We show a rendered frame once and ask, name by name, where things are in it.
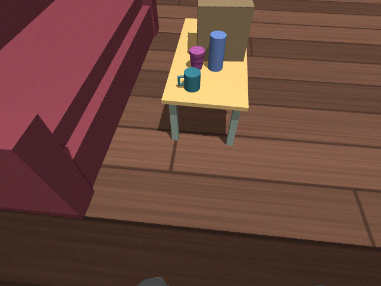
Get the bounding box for coffee table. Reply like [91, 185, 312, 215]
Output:
[161, 18, 249, 146]

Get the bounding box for sofa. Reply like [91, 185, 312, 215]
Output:
[0, 0, 159, 219]

